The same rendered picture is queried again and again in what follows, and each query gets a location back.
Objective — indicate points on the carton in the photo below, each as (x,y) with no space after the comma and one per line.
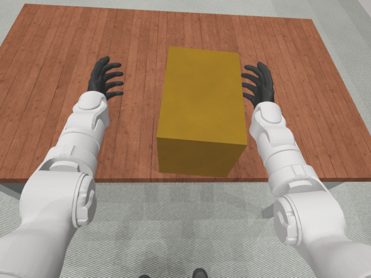
(201,129)

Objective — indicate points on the robot right hand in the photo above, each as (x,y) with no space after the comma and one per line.
(263,90)

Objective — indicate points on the right robot forearm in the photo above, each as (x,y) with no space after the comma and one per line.
(282,158)

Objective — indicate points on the robot left hand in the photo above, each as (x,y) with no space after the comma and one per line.
(98,79)

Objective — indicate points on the right robot upper arm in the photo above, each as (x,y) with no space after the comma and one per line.
(313,224)

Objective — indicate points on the left robot forearm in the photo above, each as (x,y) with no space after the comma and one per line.
(80,140)

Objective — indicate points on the table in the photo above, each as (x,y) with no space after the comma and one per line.
(48,55)

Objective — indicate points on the left robot upper arm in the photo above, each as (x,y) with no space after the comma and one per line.
(55,204)

